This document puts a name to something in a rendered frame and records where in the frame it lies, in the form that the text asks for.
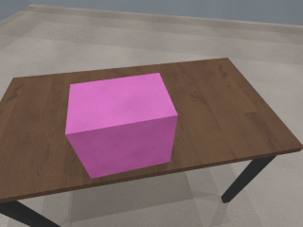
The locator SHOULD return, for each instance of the table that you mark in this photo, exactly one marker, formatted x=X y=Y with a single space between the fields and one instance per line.
x=221 y=120

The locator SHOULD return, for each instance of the carton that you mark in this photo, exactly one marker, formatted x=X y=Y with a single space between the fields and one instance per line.
x=123 y=124

